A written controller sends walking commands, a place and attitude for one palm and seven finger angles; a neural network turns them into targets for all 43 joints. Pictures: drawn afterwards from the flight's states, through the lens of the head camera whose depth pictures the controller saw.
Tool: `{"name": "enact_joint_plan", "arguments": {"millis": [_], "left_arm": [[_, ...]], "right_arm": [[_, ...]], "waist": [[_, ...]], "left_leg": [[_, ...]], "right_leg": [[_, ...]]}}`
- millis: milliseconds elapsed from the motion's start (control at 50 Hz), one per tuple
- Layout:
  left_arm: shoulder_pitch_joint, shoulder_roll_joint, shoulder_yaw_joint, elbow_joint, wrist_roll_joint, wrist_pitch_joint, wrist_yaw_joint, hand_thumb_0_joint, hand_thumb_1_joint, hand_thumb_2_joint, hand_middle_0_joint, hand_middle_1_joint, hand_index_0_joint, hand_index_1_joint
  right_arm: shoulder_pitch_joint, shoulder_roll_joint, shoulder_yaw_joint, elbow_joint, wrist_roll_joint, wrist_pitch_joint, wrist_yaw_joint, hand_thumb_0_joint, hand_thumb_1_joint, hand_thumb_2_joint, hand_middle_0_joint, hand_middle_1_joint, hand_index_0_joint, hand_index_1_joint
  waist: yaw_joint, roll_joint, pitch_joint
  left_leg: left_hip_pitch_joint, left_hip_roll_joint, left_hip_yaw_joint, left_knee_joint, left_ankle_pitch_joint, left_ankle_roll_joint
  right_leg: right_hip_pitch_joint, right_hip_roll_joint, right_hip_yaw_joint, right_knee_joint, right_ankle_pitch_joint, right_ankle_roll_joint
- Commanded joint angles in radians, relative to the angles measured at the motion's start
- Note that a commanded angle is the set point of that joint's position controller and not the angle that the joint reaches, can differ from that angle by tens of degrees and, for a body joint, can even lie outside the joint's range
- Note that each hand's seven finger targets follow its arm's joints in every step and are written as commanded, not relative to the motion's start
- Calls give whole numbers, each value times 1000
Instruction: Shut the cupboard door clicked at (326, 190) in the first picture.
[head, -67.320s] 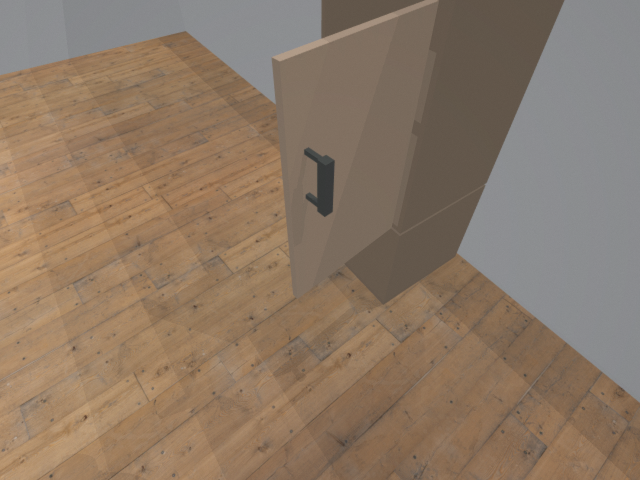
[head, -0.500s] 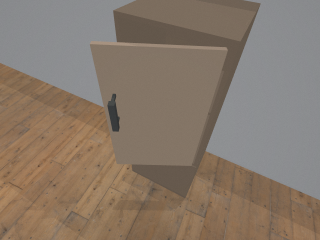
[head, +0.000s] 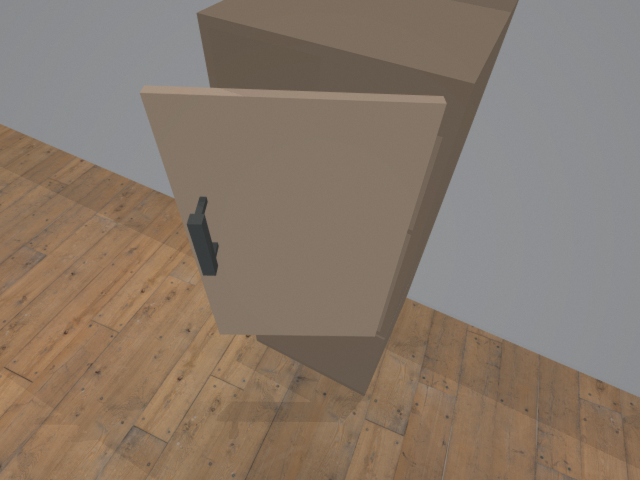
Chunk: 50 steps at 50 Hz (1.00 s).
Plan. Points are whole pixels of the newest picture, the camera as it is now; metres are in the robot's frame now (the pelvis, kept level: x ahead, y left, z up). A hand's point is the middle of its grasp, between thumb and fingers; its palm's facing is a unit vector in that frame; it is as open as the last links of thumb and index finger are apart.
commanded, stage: come to a stop and stand still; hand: left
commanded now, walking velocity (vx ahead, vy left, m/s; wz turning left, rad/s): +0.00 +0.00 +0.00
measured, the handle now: (206, 236) +0.44 +0.21 +0.02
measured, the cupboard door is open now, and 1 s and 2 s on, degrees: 27 27 27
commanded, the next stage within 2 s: look again from close up in 0.84 s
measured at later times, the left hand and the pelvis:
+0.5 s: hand out of the picture +0.00 +0.15 -0.18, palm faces +0.04 -0.98 -0.17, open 7.4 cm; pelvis +0.02 +0.00 +0.00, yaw +1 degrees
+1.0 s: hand out of the picture +0.02 +0.17 -0.18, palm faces +0.02 -0.98 -0.19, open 7.4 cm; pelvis +0.02 +0.01 +0.00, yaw +0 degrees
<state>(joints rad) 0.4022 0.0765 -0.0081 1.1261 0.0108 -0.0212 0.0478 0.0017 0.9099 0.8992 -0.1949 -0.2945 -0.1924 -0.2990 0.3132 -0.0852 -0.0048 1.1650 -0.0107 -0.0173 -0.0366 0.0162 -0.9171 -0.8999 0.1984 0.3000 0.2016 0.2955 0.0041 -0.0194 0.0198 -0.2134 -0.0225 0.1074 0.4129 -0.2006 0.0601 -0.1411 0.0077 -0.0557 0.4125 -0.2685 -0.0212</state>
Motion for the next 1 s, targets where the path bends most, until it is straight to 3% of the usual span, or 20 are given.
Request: {"name": "enact_joint_plan", "arguments": {"millis": [0,360,380,400,420,440,460,480,520,620,660,800,980], "left_arm": [[92,69,7,-9,1,-14,6,0,900,900,-200,-300,-200,-300],[42,95,12,-16,2,-2,6,0,900,900,-200,-300,-200,-300],[56,149,5,-2,22,-36,37,0,900,900,-200,-300,-200,-300],[19,174,16,-49,8,-38,30,0,900,900,-200,-300,-200,-300],[-28,157,6,-65,4,-34,21,0,900,900,-200,-300,-200,-300],[-26,146,6,-73,4,-34,15,0,900,900,-200,-300,-200,-300],[-7,147,6,-71,3,-38,13,0,900,900,-200,-300,-200,-300],[-2,148,6,-67,-2,-35,11,0,900,900,-200,-300,-200,-300],[-15,135,1,-67,-3,-25,9,0,900,900,-200,-300,-200,-300],[-34,145,-1,-71,-2,-8,5,0,900,900,-200,-300,-200,-300],[-35,151,-1,-70,-1,-5,3,0,900,900,-200,-300,-200,-300],[-38,172,1,-66,-2,-1,2,0,900,900,-200,-300,-200,-300],[-35,170,1,-51,-1,3,1,0,900,900,-200,-300,-200,-300]], "right_arm": [[64,-72,-4,-5,6,-17,-8,0,-900,-900,200,300,200,300],[41,-95,0,-8,3,-11,-9,0,-900,-900,200,300,200,300],[-36,-157,7,-89,9,-27,8,0,-900,-900,200,300,200,300],[20,-120,4,-107,-1,-17,12,0,-900,-900,200,300,200,300],[48,-124,3,-105,-4,-13,13,0,-900,-900,200,300,200,300],[60,-130,4,-108,-5,-17,14,0,-900,-900,200,300,200,300],[60,-125,10,-109,-7,-28,13,0,-900,-900,200,300,200,300],[63,-132,11,-114,-4,-28,8,0,-900,-900,200,300,200,300],[53,-143,11,-124,-2,-25,5,0,-900,-900,200,300,200,300],[38,-158,14,-116,-2,-19,8,0,-900,-900,200,300,200,300],[30,-158,16,-109,-3,-21,9,0,-900,-900,200,300,200,300],[16,-172,17,-89,-2,-24,7,0,-900,-900,200,300,200,300],[3,-166,15,-66,1,-23,3,0,-900,-900,200,300,200,300]], "waist": [[-4,8,39],[3,1,62],[16,20,93],[-31,42,26],[-41,71,29],[-37,92,2],[-20,146,-55],[-20,115,-75],[-16,29,-18],[-10,-13,75],[-3,13,80],[2,12,39],[4,23,49]], "left_leg": [[61,129,-125,-66,177,-22],[84,132,-136,-91,194,-21],[-4,129,-124,126,327,-45],[6,112,-142,86,45,-35],[-25,111,-151,57,-3,-33],[-24,118,-168,52,84,-22],[14,120,-163,60,211,-12],[25,124,-171,64,234,-6],[2,125,-175,45,193,1],[-26,121,-179,-11,113,6],[-24,120,-184,-29,121,10],[31,122,-166,-39,175,7],[47,125,-153,-51,177,4]], "right_leg": [[-41,-123,107,-87,250,-4],[-14,-125,98,-109,217,0],[-68,-157,131,-72,535,9],[-50,-181,142,-56,347,-32],[-68,-150,125,-42,136,-50],[-54,-123,110,-11,122,-53],[-15,-119,99,15,210,-56],[-1,-113,95,27,197,-55],[-27,-106,92,19,159,-50],[-66,-97,89,6,65,-36],[-62,-95,86,7,61,-32],[-43,-106,93,1,102,-24],[-42,-110,97,-21,121,-19]]}}
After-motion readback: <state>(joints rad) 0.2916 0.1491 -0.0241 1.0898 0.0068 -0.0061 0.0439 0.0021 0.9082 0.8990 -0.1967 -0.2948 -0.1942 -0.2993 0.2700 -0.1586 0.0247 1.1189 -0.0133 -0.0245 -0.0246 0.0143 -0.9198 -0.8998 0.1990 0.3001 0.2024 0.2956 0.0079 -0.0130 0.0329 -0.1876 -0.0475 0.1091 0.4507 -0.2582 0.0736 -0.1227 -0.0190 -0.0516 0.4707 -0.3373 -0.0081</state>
